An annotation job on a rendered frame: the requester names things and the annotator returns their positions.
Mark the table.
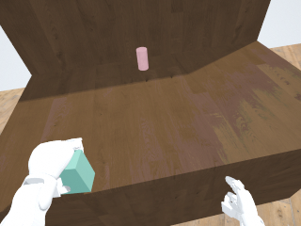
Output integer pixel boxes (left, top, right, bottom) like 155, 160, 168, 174
0, 0, 301, 226

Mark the sponge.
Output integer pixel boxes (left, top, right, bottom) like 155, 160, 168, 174
59, 149, 95, 195

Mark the right robot forearm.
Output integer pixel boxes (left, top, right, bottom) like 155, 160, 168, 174
239, 213, 265, 226

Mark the robot left hand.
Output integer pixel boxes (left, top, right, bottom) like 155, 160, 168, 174
28, 137, 84, 198

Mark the robot right hand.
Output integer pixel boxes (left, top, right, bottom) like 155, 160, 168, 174
221, 176, 258, 220

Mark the left robot forearm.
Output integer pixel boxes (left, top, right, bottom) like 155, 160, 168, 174
0, 173, 57, 226

